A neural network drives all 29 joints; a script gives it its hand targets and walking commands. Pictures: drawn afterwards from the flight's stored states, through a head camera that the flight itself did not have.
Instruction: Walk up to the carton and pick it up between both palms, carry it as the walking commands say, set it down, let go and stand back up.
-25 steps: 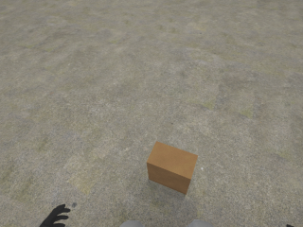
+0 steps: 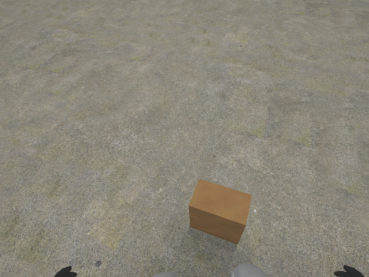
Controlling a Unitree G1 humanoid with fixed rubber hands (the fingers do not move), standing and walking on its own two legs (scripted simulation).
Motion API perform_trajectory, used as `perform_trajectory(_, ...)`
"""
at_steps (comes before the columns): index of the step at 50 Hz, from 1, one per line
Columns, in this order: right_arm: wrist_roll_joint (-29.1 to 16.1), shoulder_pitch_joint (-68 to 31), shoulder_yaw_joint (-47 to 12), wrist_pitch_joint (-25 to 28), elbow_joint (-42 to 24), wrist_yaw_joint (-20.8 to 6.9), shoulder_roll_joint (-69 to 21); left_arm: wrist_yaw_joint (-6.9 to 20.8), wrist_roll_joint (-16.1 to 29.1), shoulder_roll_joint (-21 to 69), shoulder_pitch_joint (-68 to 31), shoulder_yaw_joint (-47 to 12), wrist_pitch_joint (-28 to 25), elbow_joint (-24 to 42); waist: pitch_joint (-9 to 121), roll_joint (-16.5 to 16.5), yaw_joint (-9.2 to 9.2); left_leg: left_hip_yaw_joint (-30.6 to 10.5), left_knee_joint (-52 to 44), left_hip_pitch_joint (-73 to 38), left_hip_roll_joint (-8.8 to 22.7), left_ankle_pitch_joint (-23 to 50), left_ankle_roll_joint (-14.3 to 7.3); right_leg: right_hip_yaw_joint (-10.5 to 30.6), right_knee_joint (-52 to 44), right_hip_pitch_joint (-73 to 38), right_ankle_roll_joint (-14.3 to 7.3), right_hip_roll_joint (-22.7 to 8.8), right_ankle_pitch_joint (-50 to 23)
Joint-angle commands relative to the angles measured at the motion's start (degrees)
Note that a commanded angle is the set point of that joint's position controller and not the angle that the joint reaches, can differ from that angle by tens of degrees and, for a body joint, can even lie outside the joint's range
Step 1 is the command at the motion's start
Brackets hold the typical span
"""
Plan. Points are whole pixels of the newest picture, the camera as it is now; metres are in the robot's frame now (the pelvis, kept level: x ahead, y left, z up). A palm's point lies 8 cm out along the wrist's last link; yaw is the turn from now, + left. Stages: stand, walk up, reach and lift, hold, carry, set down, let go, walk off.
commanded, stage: walk up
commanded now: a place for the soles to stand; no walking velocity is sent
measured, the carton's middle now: (218, 212) +0.51 -0.10 -0.60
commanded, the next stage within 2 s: none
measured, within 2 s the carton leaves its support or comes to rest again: neither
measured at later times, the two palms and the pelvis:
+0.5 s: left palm (36, 257) +0.18 +0.38 -0.07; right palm out of the picture +0.10 -0.27 -0.10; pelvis +0.05 +0.06 +0.00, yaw -6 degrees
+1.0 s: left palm (59, 226) +0.26 +0.37 -0.10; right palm out of the picture +0.10 -0.26 -0.07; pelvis +0.11 +0.08 +0.00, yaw -14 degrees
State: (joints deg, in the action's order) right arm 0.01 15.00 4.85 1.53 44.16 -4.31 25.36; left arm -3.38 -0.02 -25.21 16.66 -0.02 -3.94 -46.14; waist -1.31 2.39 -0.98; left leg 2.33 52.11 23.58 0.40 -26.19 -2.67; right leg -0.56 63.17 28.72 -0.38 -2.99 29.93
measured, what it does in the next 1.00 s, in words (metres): walks ahead: right foot, then left foot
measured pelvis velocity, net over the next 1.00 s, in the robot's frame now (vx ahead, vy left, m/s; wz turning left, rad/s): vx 0.11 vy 0.08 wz -0.24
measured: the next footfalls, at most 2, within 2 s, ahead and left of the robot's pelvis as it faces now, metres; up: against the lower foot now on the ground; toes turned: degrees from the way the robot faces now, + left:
right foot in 0.22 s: +0.15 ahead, -0.12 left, +0.00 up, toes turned -8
left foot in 0.50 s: +0.20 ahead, +0.18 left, +0.00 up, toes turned -21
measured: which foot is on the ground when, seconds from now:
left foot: down 0.00-0.24, up 0.26-0.48, down 0.50-1.00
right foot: up 0.00-0.20, down 0.22-0.50, up 0.52-0.72, down 0.74-1.00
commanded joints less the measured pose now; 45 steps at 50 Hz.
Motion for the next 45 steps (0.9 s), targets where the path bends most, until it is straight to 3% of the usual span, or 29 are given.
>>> perform_trajectory(1, 2.46, 5.33, 5.16, 1.18, -3.7, 2.39, 13.69, 0.56, 0.82, -13.09, 0.7, 6.13, -0.91, 0.44, -1.46, 4.81, -3.83, -20.95, -29.05, -18.97, 14.34, 11.55, -4.35, 2.93, 2.7, 19.3, 0.13, -0.26, -6.74)
perform_trajectory(6, 2.19, 6.44, 4.77, 0.63, -3.47, 2.33, 14.36, 1.13, 0.15, -9.88, -3.1, 4.85, -2.46, 2.81, 0.91, 6.29, -5.44, -14.26, -24.25, -20.29, 17.23, 32.16, -9.66, -3.17, -13.69, 11.31, -0.47, 0.28, -4.94)
perform_trajectory(8, 1.88, 1.82, 4.38, 0.09, -4.41, 1.96, 13.93, 1.04, 0.25, -8.47, 1.6, 4.47, -3.12, 1.91, 3.73, 7.9, -2.36, -7.91, -18.97, -16.28, 15.63, 35.71, -8.1, -6.13, -24.84, 0.42, -1.39, 2.75, -10.28)
perform_trajectory(9, 1.28, -1.14, 3.61, -0.08, -5.77, 1.62, 13.21, 0.44, -0.13, -9.94, 8.8, 5.34, -3.65, 0.05, 7.67, 3.91, 2.28, -4.24, -9.25, -9.48, 13.18, 37.66, -6.38, -6.06, -31.37, -14.09, -1.98, 5.04, -15.32)
perform_trajectory(10, 0.87, -2.03, 2.2, 0.15, -7.01, 1.56, 9.26, -0.74, -0.85, -14.23, 16.4, 7.16, -4.04, -1.42, 12.05, -3.98, 6.97, -0.83, 5.56, 0.85, 10.18, 33.42, -3.13, 1.92, -34.5, -28.11, -3.86, 2.21, -14.51)
perform_trajectory(11, 1.08, 0.04, 0.95, 0.48, -8.37, 1.35, 4.72, -1.72, -1.2, -20.33, 17.72, 9.06, -4.14, -0.22, 13.13, -19.03, 6.79, 0.75, 16.06, 18.31, 3.88, 2.95, 1.9, 27.58, -35.41, -38.31, -10.4, -12.8, -13.8)
perform_trajectory(12, 1.83, -3.14, 1.83, 0.13, -9.84, 1.44, 9.64, -1.87, -0.44, -24.12, 17.58, 9.6, -3.39, 1.02, 12.31, -16.56, 6.7, -5.53, 19.81, 30.49, 1.38, -8.14, 4.08, 46.66, -38.51, -41.57, -17.14, -19.73, -7.83)
perform_trajectory(13, 2.71, -7.1, 3.04, -0.39, -9.9, 2.03, 14.59, -2.24, 0.67, -23.16, 15.47, 9.67, -2.95, 0.5, 8.19, -6.54, 6.49, -9.38, 22.6, 31.46, 4.33, -5.5, 3.68, 45.82, -37.87, -36.08, -18.67, -20.36, -5.27)
perform_trajectory(15, 3.02, -4.0, 3.87, -0.94, -6.86, 1.63, 13.32, -2.36, 0.67, -19.26, 7.12, 8.62, -2.9, 1.64, 1.02, -0.85, 2.03, -10.22, 17.96, 24.03, 6.77, -3.7, 2.76, 34.16, -38.65, -20.33, -14.45, -16.51, -0.55)
perform_trajectory(17, 2.5, -1.89, 4.16, -0.86, -5.16, 0.41, 12.57, -1.67, -0.26, -19.7, 3.88, 7.88, -2.86, 2.92, -3.7, -6.92, 0.77, -7.05, 12.28, 16.26, 6.62, -2.06, 1.66, 26.15, -39.19, -6.7, -13.93, -12.83, 6.11)
perform_trajectory(20, 1.84, 3.72, 5.32, -0.68, -2.4, -0.1, 13.21, 0.29, -1.36, -20.74, -1.42, 7.52, -1.9, 2.97, -7.07, -16.11, -1.99, -1.54, -0.39, 0.89, 3.15, -6.05, 1.0, 22.25, -41.36, 8.22, -13.09, -10.24, 13.49)
perform_trajectory(21, 1.64, 9.35, 5.76, -0.27, 0.16, 0.29, 12.99, 0.98, -1.57, -19.78, -5.69, 6.95, -1.23, 3.72, -5.08, -17.15, -5.27, 2.09, -8.03, -11.36, 2.04, -2.6, 0.3, 15.96, -38.03, 14.38, -10.26, -7.22, 13.08)
perform_trajectory(22, 1.89, 14.91, 6.69, 0.22, 3.28, 1.2, 14.03, 1.29, -2.19, -15.9, -5.15, 5.95, -0.46, 3.06, -3.27, -9.89, -7.68, 2.14, -10.88, -21.17, -0.76, -1.52, 0.77, 12.12, -25.86, 20.82, -7.8, -3.11, 12.98)
perform_trajectory(23, 2.46, 18.61, 6.99, 0.78, 3.86, 2.24, 16.3, 0.99, -1.72, -10.07, -3.79, 4.37, 0.16, 3.73, -2.46, 5.97, -8.58, -11.64, -23.89, -21.79, 4.44, -14.91, 0.06, 6.4, -5.97, 23.52, -4.83, 3.86, 10.2)
perform_trajectory(24, 2.94, 12.54, 6.82, 1.07, 0.72, 2.98, 20.07, 0.48, -0.82, -5.93, -1.94, 2.91, 0.25, 3.87, -5.37, 15.62, -5.68, -40.24, -40.39, -13.2, 18.54, -34.42, -3.35, 3.91, 7.89, 28.67, -0.77, 9.45, 5.08)
perform_trajectory(25, 2.43, 3.14, 6.12, 1.13, -2.42, 3.51, 20.65, 0.18, -1.23, -12.7, -2.36, 4.54, 0.37, 2.54, -7.91, 2.03, -3.11, -44.99, -44.92, -5.08, 22.51, -36.22, -5.32, 11.51, 8.7, 24.01, -1.17, 8.15, -0.53)
perform_trajectory(26, 2.14, -0.99, 5.63, 1.44, -2.64, 3.8, 19.92, 0.46, -0.99, -14.73, -2.46, 5.47, 0.57, 0.69, -8.21, -3.52, -1.76, -38.23, -40.88, -2.01, 21.45, -30.95, -4.28, 11.41, 6.88, 19.28, -0.86, 4.34, -3.24)
perform_trajectory(27, 2.28, -1.32, 5.41, 1.6, -1.81, 3.94, 18.86, 1.08, -0.78, -15.4, -2.7, 6.31, 0.73, -0.51, -8.02, -3.15, -1.33, -32.75, -36.7, -0.31, 18.67, -27.08, -4.3, 9.08, 4.69, 15.2, -0.28, 1.79, -6.22)
perform_trajectory(29, 2.6, -1.83, 4.68, 1.75, -1.92, 3.98, 15.5, 1.36, -0.66, -13.78, 0.86, 6.48, 0.11, -1.33, -4.1, 3.59, 0.0, -25.74, -29.85, -6.02, 16.73, -14.32, -7.51, 4.78, -0.12, 13.97, -0.13, 0.87, -5.12)
perform_trajectory(31, 2.45, 0.05, 4.59, 1.38, -2.08, 3.6, 15.33, 1.96, -0.72, -12.06, 1.28, 6.03, -0.39, -0.95, -1.09, 6.09, -1.21, -21.15, -25.76, -6.84, 16.97, -7.15, -10.64, 0.88, -5.88, 8.88, -0.1, 1.03, -1.49)
perform_trajectory(34, 1.43, -3.98, 3.53, 0.76, -3.05, 3.25, 14.12, 1.88, -1.18, -10.89, 5.34, 5.48, -1.72, -1.4, 2.83, 5.77, 2.6, -11.92, -16.78, 0.18, 15.41, 4.0, -8.56, -1.81, -23.63, -8.91, -1.77, 3.57, -6.09)
perform_trajectory(35, 1.22, -2.66, 2.38, 0.55, -2.75, 3.22, 11.48, 1.36, -2.0, -12.2, 6.64, 6.19, -2.26, -1.48, 4.13, 1.47, 3.74, -8.36, -8.65, 2.73, 13.03, 6.06, -6.16, 2.6, -28.75, -13.49, -2.81, 4.04, -5.14)
perform_trajectory(36, 0.71, -0.35, 1.34, 0.66, -3.11, 3.4, 8.36, 0.85, -2.77, -16.03, 7.71, 7.1, -2.57, -1.48, 5.54, -8.61, 4.11, -4.03, 3.02, 8.18, 8.51, 6.91, -3.13, 20.42, -35.58, -16.63, -5.83, -3.85, -1.97)
perform_trajectory(37, 0.47, -1.35, 0.25, 0.85, -4.11, 3.36, 5.98, 0.81, -2.66, -19.19, 2.38, 7.01, -2.83, 0.97, 0.69, -14.95, 2.16, -0.5, 6.24, 18.08, 1.79, -3.54, 1.21, 40.68, -39.71, -15.86, -12.06, -12.22, -5.42)
perform_trajectory(38, 0.62, -6.27, 1.41, 0.85, -4.79, 4.04, 10.98, 0.97, -1.55, -19.69, 2.77, 6.88, -1.98, 0.16, 1.14, -8.03, 3.2, -5.12, 4.52, 15.8, 2.22, -10.94, -0.06, 41.85, -37.75, -13.46, -16.54, -13.05, -4.92)
perform_trajectory(40, 1.16, -3.01, 2.09, 1.71, -2.79, 4.13, 10.76, 1.04, -1.2, -17.85, 0.75, 6.3, -1.41, 0.41, 0.48, -7.02, 1.36, -2.85, -2.58, 8.36, 0.98, -7.39, -0.27, 33.58, -32.04, -10.23, -14.75, -9.81, -13.98)
perform_trajectory(42, 1.46, 2.73, 2.82, 2.93, -0.79, 4.33, 11.39, 1.56, -0.36, -12.28, -2.7, 4.41, -0.78, 2.59, 3.84, -4.08, -1.77, -8.25, -15.26, -5.91, 4.86, 3.04, -1.56, 20.01, -21.88, -0.8, -8.29, -2.75, -23.87)
perform_trajectory(44, 1.64, 4.53, 4.05, 3.51, -0.63, 4.85, 16.58, 1.83, 0.09, -7.82, -3.81, 3.2, -0.42, 3.05, 3.17, 7.5, -3.09, -25.63, -26.52, -17.24, 19.2, 1.93, -7.78, 3.1, -6.07, 13.98, -2.23, 5.93, -12.84)
perform_trajectory(45, 1.32, 3.56, 4.06, 3.51, -1.06, 4.9, 16.55, 1.53, -0.21, -9.84, -3.12, 3.58, -0.34, 2.31, 1.4, 6.4, -2.33, -28.18, -26.36, -17.22, 24.38, 11.81, -10.6, 3.04, -5.9, 15.07, -1.69, 3.91, 0.54)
